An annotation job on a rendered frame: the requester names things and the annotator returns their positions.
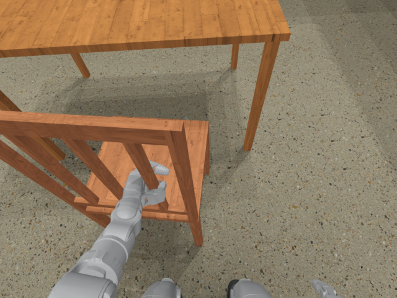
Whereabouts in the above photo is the left robot shin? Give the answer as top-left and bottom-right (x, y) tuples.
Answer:
(162, 278), (174, 283)

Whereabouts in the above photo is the right robot hand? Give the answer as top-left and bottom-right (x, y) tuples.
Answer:
(312, 279), (341, 298)

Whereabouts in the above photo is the left robot hand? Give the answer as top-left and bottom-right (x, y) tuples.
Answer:
(122, 160), (169, 207)

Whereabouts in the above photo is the robot right thigh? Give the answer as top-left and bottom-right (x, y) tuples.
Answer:
(230, 281), (272, 298)

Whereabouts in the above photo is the left robot forearm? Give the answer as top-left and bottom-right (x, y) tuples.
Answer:
(47, 197), (143, 298)

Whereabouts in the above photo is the left robot upper arm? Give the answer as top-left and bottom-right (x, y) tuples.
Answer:
(51, 271), (117, 298)

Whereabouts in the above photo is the chair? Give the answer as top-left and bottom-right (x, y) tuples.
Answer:
(0, 111), (210, 246)

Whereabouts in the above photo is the table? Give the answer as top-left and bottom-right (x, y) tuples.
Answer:
(0, 0), (291, 161)

